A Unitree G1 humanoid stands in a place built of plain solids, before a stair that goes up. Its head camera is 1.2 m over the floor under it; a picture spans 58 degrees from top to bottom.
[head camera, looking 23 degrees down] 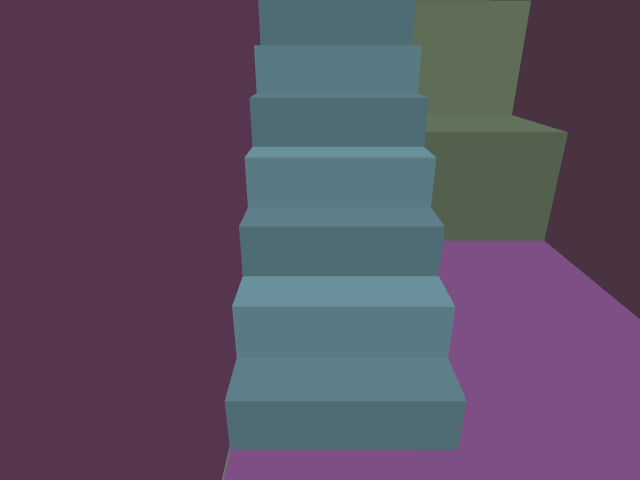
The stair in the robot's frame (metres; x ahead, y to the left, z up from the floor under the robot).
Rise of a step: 0.21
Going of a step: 0.22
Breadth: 0.76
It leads straight ahead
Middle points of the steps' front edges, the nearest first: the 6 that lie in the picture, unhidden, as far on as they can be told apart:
1.05 -0.08 0.21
1.27 -0.08 0.42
1.49 -0.08 0.62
1.71 -0.08 0.83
1.93 -0.08 1.04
2.15 -0.08 1.25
